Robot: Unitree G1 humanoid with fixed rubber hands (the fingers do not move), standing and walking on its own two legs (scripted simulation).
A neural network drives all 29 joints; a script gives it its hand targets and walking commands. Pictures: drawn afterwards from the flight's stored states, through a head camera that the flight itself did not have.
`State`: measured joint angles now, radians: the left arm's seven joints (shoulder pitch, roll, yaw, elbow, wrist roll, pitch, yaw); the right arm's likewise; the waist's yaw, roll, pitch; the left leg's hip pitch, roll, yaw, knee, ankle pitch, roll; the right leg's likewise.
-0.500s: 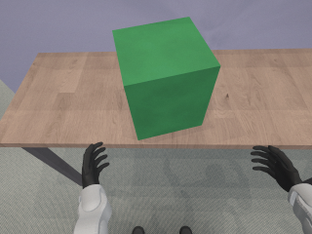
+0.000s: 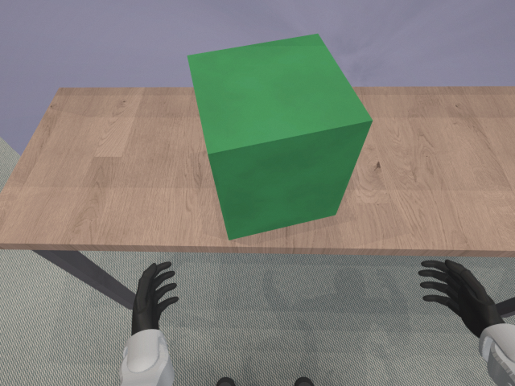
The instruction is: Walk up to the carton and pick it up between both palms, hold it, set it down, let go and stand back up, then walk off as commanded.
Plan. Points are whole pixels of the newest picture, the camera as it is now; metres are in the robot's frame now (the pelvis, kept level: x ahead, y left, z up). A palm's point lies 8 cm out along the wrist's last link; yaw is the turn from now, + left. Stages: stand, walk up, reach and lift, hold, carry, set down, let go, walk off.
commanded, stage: set down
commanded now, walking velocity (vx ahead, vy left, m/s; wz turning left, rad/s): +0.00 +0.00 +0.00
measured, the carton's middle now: (270, 144) +0.48 +0.05 +0.05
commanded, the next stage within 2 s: let go in 1.24 s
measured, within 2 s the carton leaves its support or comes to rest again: neither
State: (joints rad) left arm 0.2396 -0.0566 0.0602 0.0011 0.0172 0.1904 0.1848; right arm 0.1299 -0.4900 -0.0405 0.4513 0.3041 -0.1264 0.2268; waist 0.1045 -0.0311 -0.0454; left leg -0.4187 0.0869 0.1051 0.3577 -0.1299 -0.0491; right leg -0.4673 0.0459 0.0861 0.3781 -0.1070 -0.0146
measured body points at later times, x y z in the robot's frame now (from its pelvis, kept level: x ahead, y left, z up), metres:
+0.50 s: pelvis +0.01 +0.00 +0.00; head +0.08 +0.02 +0.45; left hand +0.20 +0.22 -0.05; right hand +0.25 -0.25 -0.04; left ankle +0.01 +0.15 -0.74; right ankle +0.04 -0.11 -0.74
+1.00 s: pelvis +0.02 +0.01 +0.00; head +0.09 +0.03 +0.45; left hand +0.19 +0.23 -0.08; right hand +0.23 -0.23 -0.06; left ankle +0.01 +0.15 -0.74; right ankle +0.04 -0.11 -0.74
